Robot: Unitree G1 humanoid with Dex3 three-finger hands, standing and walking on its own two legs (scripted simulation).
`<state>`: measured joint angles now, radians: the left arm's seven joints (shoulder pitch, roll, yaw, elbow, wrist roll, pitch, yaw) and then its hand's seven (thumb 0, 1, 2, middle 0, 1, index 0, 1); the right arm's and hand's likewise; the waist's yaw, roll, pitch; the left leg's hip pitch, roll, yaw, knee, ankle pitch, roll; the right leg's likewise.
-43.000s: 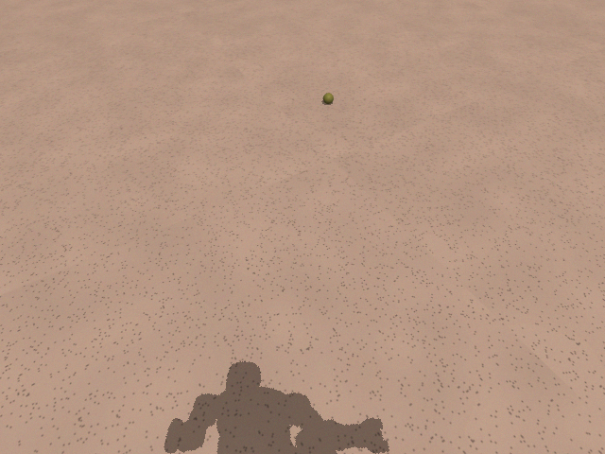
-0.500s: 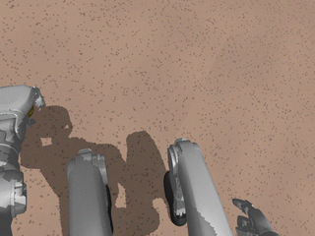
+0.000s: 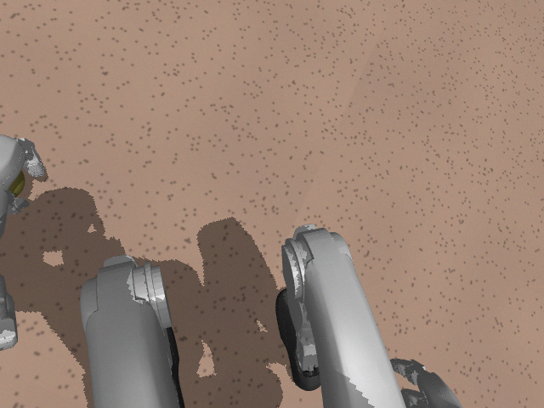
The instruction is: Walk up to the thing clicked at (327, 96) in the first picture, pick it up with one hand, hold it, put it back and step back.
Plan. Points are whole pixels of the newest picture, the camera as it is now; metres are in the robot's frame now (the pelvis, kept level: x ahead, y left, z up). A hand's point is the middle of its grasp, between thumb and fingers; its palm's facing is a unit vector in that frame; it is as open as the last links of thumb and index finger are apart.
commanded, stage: crouch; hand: left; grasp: from above
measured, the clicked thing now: out of the picture +0.45 +0.35 -0.18
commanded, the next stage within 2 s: lower in 0.10 s
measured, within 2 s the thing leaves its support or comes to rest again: rests again in 1.56 s
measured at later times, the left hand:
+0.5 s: hand (20, 195) +0.44 +0.33 -0.22, palm faces -0.49 -0.12 -0.86, open 6.7 cm
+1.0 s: hand (37, 197) +0.45 +0.33 -0.26, palm faces -0.48 -0.14 -0.87, open 6.3 cm
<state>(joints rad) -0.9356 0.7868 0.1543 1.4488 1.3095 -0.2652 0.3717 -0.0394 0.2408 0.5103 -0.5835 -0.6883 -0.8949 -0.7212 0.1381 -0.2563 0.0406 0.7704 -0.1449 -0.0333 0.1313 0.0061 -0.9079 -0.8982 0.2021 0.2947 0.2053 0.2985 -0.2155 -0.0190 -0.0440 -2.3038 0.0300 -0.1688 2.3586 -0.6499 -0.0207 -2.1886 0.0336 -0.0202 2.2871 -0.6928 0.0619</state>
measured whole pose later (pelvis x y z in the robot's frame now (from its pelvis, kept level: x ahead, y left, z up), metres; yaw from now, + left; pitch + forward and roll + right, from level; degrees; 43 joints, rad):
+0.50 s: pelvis +0.01 +0.00 -0.02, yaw -2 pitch +32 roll -10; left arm -0.94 0.86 0.18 1.50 1.31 -0.30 0.39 -0.06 0.24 0.49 -0.61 -0.64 -0.97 -0.70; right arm 0.10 -0.27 0.09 0.75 -0.17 -0.04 0.15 0.00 -0.91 -0.90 0.20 0.29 0.20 0.30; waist -0.24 -0.05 0.02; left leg -2.36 0.02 -0.21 2.45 -0.68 -0.03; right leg -2.23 0.05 -0.04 2.36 -0.71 0.08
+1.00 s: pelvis +0.01 +0.00 -0.04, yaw -4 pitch +30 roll -12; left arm -0.95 0.93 0.22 1.59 1.33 -0.30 0.49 -0.07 0.27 0.47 -0.61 -0.58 -1.02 -0.66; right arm 0.07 -0.27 0.16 0.74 -0.23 -0.07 0.17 0.00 -0.90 -0.89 0.20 0.30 0.21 0.30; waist -0.28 -0.09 0.07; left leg -2.39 0.02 -0.25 2.54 -0.70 -0.04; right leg -2.26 0.07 -0.07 2.42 -0.72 0.08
